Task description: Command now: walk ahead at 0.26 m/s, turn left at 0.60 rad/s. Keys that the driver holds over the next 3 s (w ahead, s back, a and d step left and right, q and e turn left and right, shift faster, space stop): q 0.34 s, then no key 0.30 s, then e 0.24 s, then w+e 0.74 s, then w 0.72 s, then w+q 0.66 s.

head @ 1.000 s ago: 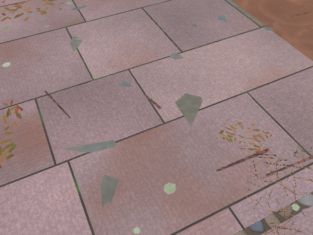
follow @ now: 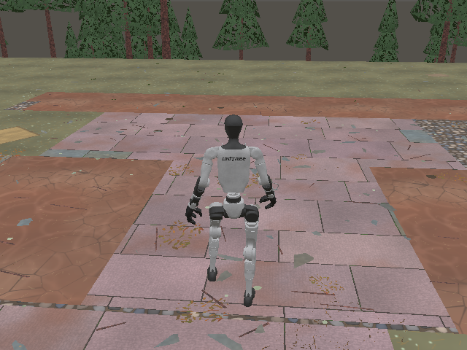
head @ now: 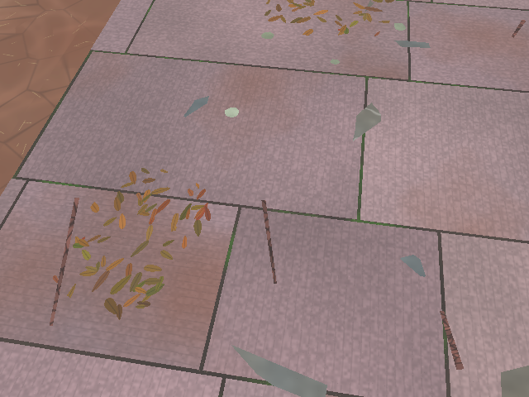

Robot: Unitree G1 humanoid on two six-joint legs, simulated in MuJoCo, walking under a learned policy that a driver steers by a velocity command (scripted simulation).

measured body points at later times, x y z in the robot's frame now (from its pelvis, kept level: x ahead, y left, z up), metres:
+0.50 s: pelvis +0.13 +0.02 -0.01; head +0.17 +0.04 +0.43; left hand +0.22 +0.33 -0.12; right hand +0.36 -0.21 -0.09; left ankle +0.18 +0.12 -0.74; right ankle +0.21 -0.12 -0.71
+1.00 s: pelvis +0.17 +0.00 -0.02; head +0.19 +0.01 +0.43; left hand +0.28 +0.30 -0.11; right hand +0.35 -0.25 -0.11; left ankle +0.16 +0.13 -0.74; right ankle +0.19 -0.11 -0.72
